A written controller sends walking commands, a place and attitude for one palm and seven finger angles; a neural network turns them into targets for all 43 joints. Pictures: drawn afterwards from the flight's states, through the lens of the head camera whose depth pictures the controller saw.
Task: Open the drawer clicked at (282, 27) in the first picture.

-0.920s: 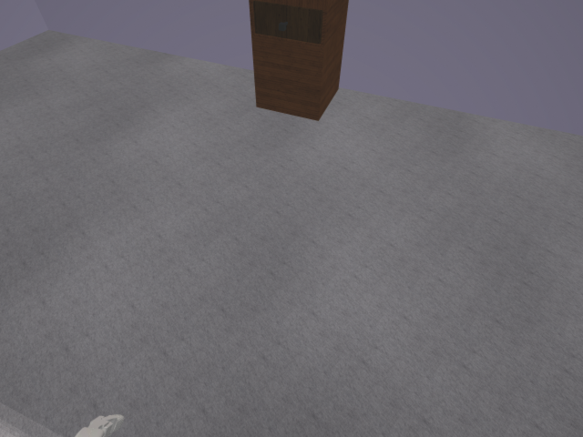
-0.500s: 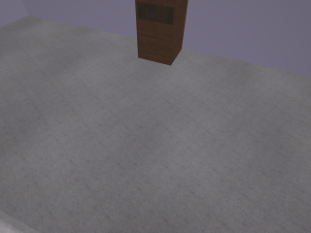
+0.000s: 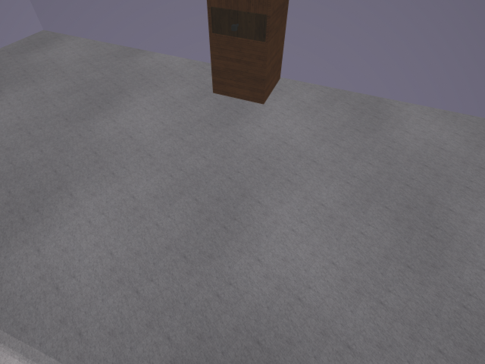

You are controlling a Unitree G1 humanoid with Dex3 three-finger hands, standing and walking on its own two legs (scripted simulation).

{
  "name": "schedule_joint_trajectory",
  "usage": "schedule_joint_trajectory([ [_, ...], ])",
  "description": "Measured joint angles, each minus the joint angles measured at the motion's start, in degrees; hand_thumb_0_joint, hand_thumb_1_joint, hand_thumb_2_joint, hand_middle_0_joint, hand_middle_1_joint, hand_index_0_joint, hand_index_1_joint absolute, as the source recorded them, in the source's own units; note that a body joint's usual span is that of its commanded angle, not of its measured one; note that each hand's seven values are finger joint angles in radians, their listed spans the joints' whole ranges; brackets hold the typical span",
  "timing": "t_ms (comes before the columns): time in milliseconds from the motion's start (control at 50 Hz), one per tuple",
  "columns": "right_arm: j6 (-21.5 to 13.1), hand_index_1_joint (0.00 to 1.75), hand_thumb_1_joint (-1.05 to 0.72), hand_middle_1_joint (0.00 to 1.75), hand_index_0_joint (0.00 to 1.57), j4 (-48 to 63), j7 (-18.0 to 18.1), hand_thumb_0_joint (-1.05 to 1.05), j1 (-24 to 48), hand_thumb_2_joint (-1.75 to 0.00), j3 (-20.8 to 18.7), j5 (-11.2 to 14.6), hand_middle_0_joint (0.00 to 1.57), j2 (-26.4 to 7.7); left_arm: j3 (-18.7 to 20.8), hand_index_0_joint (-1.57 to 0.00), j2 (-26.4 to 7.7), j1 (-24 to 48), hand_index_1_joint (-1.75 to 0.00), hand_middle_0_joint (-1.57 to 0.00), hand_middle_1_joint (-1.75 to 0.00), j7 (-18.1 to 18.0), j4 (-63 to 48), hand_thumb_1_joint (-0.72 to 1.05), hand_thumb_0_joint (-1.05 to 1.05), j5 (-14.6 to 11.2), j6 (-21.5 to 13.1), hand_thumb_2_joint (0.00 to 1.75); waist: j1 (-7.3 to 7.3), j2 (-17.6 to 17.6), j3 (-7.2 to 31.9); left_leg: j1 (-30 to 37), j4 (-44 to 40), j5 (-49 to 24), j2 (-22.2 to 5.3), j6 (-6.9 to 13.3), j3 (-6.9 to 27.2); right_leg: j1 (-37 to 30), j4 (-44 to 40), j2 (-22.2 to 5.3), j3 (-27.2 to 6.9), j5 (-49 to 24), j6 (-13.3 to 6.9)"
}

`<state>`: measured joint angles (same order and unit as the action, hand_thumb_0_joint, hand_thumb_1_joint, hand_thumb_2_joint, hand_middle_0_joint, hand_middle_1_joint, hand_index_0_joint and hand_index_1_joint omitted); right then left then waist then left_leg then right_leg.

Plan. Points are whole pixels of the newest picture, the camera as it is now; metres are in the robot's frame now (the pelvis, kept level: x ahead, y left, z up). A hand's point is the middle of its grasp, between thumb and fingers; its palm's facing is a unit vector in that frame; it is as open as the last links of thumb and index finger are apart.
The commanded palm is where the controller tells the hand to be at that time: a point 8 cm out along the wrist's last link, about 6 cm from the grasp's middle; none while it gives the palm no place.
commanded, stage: look at it before walking up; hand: left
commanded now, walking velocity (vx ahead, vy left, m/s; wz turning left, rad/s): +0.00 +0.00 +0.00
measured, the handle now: (235, 26) +2.09 +0.15 -0.23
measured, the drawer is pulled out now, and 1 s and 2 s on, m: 0.00 0.00 0.00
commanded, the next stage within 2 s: walk to a spot facing it in 1.62 s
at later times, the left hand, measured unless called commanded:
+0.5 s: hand out of the picture +0.07 +0.25 -0.16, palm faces -0.04 -0.94 -0.33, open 7.4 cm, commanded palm none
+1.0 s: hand out of the picture +0.09 +0.24 -0.15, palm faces -0.04 -0.94 -0.33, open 7.4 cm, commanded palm none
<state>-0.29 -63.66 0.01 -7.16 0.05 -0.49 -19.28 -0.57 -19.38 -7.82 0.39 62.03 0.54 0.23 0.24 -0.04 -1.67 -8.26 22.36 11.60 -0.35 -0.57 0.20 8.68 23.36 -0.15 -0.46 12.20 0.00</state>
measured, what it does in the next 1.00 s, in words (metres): stands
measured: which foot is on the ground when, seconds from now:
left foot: down 0.00-1.00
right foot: down 0.00-1.00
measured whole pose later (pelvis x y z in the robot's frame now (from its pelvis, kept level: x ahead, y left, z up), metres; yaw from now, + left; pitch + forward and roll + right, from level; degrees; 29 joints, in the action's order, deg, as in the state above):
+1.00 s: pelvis +0.01 +0.00 +0.00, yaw +0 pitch -2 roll +0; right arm -0.5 -63.8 0.0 -5.8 0.2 -0.3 -19.3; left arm -0.6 -19.5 -7.5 0.3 62.3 0.6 -0.1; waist 0.1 0.1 -2.1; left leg -7.0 20.4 11.4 -0.6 -0.7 0.0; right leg 7.6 21.4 0.1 -0.7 11.9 -0.1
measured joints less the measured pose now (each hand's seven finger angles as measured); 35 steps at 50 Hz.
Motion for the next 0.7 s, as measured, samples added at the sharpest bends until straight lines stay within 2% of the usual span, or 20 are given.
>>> schedule_joint_trajectory([
  [700,-0.17,0.30,-0.90,0.30,0.21,-0.38,0.01,0.01,0.67,-0.89,0.08,0.16,0.20,0.06,-0.04,-0.20,-0.02,-0.24,-0.30,-0.20,-0.30,-0.02,0.58,0.91,0.00,0.07,-0.19,0.90,-0.18,0.07,-0.67,0.36,-1.28,-0.25,-0.13,-0.03,-0.24,-0.30,-1.36,0.12,-0.24,-0.41,0.02],
])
